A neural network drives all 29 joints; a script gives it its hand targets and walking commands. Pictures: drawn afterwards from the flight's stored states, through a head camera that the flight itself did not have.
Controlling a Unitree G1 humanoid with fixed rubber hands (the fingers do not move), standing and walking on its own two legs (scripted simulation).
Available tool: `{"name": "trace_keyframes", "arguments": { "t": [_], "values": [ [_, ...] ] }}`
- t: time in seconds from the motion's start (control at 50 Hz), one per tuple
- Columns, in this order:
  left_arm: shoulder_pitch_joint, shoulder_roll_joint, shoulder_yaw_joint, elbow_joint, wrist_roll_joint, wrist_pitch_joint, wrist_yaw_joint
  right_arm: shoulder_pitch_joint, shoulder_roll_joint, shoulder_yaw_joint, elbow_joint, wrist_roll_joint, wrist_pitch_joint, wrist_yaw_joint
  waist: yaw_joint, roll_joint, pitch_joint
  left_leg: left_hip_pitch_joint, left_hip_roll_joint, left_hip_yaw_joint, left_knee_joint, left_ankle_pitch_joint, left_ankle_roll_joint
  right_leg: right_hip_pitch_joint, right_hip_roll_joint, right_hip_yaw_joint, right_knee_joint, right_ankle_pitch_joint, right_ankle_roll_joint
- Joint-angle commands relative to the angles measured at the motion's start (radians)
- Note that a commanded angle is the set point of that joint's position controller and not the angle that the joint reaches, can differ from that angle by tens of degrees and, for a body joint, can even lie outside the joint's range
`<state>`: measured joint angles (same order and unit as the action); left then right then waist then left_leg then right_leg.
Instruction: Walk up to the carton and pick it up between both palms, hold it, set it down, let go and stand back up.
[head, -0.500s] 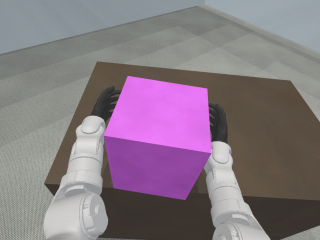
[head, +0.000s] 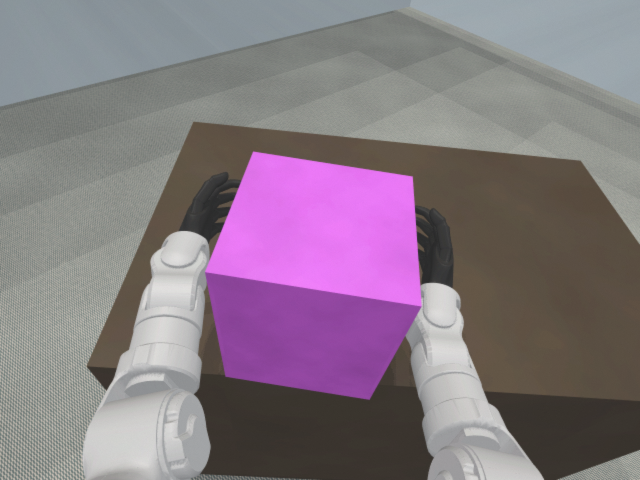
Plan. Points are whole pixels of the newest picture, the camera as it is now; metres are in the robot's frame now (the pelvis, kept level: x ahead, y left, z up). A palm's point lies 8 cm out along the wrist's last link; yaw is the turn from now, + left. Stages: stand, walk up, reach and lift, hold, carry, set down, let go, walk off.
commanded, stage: reach and lift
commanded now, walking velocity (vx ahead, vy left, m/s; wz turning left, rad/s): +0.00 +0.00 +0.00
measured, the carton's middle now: (314, 281) +0.39 +0.00 +0.04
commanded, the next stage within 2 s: none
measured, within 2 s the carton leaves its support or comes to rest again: leaves its support in 0.38 s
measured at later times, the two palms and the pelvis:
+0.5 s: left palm (194, 239) +0.39 +0.15 +0.12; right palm (448, 272) +0.35 -0.15 +0.11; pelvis -0.01 +0.00 +0.00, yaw +2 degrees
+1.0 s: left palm (188, 227) +0.37 +0.15 +0.16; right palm (462, 249) +0.35 -0.16 +0.16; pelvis -0.03 -0.01 +0.00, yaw +1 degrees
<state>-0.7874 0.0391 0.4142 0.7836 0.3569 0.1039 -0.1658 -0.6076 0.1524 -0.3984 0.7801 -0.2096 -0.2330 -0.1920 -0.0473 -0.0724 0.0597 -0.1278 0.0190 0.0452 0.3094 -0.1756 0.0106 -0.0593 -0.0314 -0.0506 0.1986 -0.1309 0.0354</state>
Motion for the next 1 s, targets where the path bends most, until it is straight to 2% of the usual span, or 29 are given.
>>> {"name": "trace_keyframes", "arguments": {
  "t": [0.0, 0.12, 0.16, 0.2, 0.26, 0.28, 0.34, 0.36, 0.4, 0.44, 0.46, 0.48, 0.56, 0.6, 0.62, 0.68, 0.78, 0.8, 0.98],
  "values": [
    [-0.425, -0.511, -0.292, -0.042, -0.022, -0.016, -0.051, -0.504, 0.442, 0.376, -0.048, -0.018, -0.024, 0.078, 0.005, 0.112, -0.422, 0.13, -0.031, 0.076, 0.012, 0.42, -0.048, 0.187, 0.076, -0.072, 0.053, 0.349, 0.011],
    [-0.432, -0.539, -0.376, -0.135, -0.076, 0.028, -0.043, -0.555, 0.434, 0.458, -0.137, 0.052, 0.0, 0.068, -0.011, 0.102, -0.491, 0.167, -0.037, 0.062, 0.031, 0.475, -0.052, 0.222, 0.074, -0.065, 0.062, 0.438, 0.019],
    [-0.421, -0.542, -0.393, -0.141, -0.087, 0.054, -0.045, -0.555, 0.43, 0.47, -0.145, 0.071, 0.024, 0.063, -0.025, 0.099, -0.461, 0.165, -0.041, 0.055, 0.029, 0.451, -0.051, 0.228, 0.071, -0.062, 0.059, 0.427, 0.02],
    [-0.441, -0.56, -0.428, -0.201, -0.111, 0.068, -0.041, -0.589, 0.432, 0.505, -0.204, 0.101, 0.031, 0.06, -0.02, 0.103, -0.511, 0.172, -0.041, 0.048, 0.035, 0.461, -0.054, 0.232, 0.073, -0.061, 0.068, 0.447, 0.021],
    [-0.443, -0.571, -0.463, -0.255, -0.129, 0.101, -0.037, -0.606, 0.436, 0.543, -0.257, 0.137, 0.066, 0.06, -0.029, 0.104, -0.532, 0.192, -0.044, 0.035, 0.045, 0.473, -0.056, 0.232, 0.073, -0.059, 0.069, 0.45, 0.024],
    [-0.461, -0.577, -0.472, -0.271, -0.139, 0.105, -0.036, -0.633, 0.437, 0.557, -0.285, 0.147, 0.07, 0.06, -0.023, 0.096, -0.553, 0.186, -0.046, 0.033, 0.046, 0.464, -0.052, 0.232, 0.072, -0.057, 0.071, 0.446, 0.024],
    [-0.509, -0.594, -0.516, -0.307, -0.175, 0.114, -0.028, -0.677, 0.454, 0.589, -0.336, 0.169, 0.098, 0.064, -0.036, 0.092, -0.59, 0.181, -0.051, 0.02, 0.046, 0.43, -0.048, 0.23, 0.067, -0.051, 0.073, 0.438, 0.029],
    [-0.52, -0.602, -0.522, -0.32, -0.182, 0.113, -0.026, -0.688, 0.459, 0.603, -0.349, 0.178, 0.106, 0.067, -0.03, 0.094, -0.598, 0.179, -0.052, 0.016, 0.042, 0.417, -0.046, 0.231, 0.066, -0.05, 0.076, 0.433, 0.029],
    [-0.532, -0.602, -0.527, -0.311, -0.184, 0.128, -0.024, -0.688, 0.463, 0.6, -0.329, 0.187, 0.138, 0.071, -0.04, 0.093, -0.55, 0.184, -0.053, 0.01, 0.031, 0.376, -0.045, 0.213, 0.063, -0.045, 0.071, 0.398, 0.032],
    [-0.568, -0.614, -0.53, -0.308, -0.195, 0.133, -0.026, -0.737, 0.474, 0.604, -0.37, 0.19, 0.155, 0.074, -0.032, 0.083, -0.562, 0.153, -0.059, 0.011, 0.015, 0.305, -0.035, 0.213, 0.058, -0.039, 0.067, 0.362, 0.034],
    [-0.565, -0.614, -0.513, -0.27, -0.184, 0.145, -0.026, -0.739, 0.465, 0.586, -0.328, 0.188, 0.176, 0.078, -0.032, 0.086, -0.504, 0.139, -0.057, 0.008, -0.004, 0.247, -0.032, 0.193, 0.055, -0.038, 0.06, 0.309, 0.03],
    [-0.574, -0.623, -0.512, -0.288, -0.183, 0.151, -0.025, -0.752, 0.464, 0.582, -0.334, 0.193, 0.183, 0.084, -0.023, 0.083, -0.505, 0.145, -0.054, 0.008, -0.015, 0.23, -0.032, 0.176, 0.059, -0.043, 0.058, 0.269, 0.029],
    [-0.605, -0.611, -0.469, -0.243, -0.17, 0.175, -0.033, -0.747, 0.458, 0.527, -0.255, 0.181, 0.224, 0.097, -0.036, 0.073, -0.437, 0.154, -0.054, 0.016, -0.038, 0.165, -0.027, 0.14, 0.057, -0.042, 0.034, 0.168, 0.022],
    [-0.618, -0.623, -0.469, -0.279, -0.169, 0.184, -0.031, -0.774, 0.454, 0.532, -0.266, 0.196, 0.225, 0.106, -0.024, 0.086, -0.471, 0.187, -0.049, 0.015, -0.03, 0.218, -0.034, 0.143, 0.064, -0.048, 0.039, 0.179, 0.018],
    [-0.604, -0.618, -0.46, -0.253, -0.161, 0.198, -0.03, -0.76, 0.446, 0.52, -0.234, 0.2, 0.239, 0.107, -0.034, 0.095, -0.435, 0.198, -0.049, 0.014, -0.027, 0.219, -0.038, 0.13, 0.064, -0.046, 0.031, 0.161, 0.018],
    [-0.604, -0.621, -0.444, -0.264, -0.146, 0.222, -0.026, -0.766, 0.42, 0.495, -0.201, 0.207, 0.249, 0.118, -0.036, 0.109, -0.41, 0.23, -0.044, 0.016, -0.024, 0.247, -0.049, 0.101, 0.073, -0.055, 0.022, 0.115, 0.008],
    [-0.605, -0.624, -0.456, -0.31, -0.147, 0.264, -0.016, -0.793, 0.384, 0.489, -0.198, 0.232, 0.259, 0.123, -0.049, 0.103, -0.396, 0.264, -0.039, 0.012, -0.011, 0.303, -0.063, 0.088, 0.083, -0.066, 0.016, 0.105, 0.003],
    [-0.627, -0.633, -0.475, -0.341, -0.163, 0.263, -0.012, -0.828, 0.395, 0.507, -0.241, 0.246, 0.251, 0.122, -0.041, 0.106, -0.44, 0.264, -0.042, 0.012, -0.001, 0.309, -0.064, 0.092, 0.081, -0.063, 0.021, 0.118, 0.004],
    [-0.696, -0.657, -0.562, -0.444, -0.221, 0.293, 0.033, -0.904, 0.45, 0.611, -0.312, 0.312, 0.294, 0.129, -0.045, 0.092, -0.547, 0.249, -0.055, -0.007, 0.024, 0.297, -0.046, 0.105, 0.078, -0.038, 0.055, 0.175, 0.013]
  ]
}}
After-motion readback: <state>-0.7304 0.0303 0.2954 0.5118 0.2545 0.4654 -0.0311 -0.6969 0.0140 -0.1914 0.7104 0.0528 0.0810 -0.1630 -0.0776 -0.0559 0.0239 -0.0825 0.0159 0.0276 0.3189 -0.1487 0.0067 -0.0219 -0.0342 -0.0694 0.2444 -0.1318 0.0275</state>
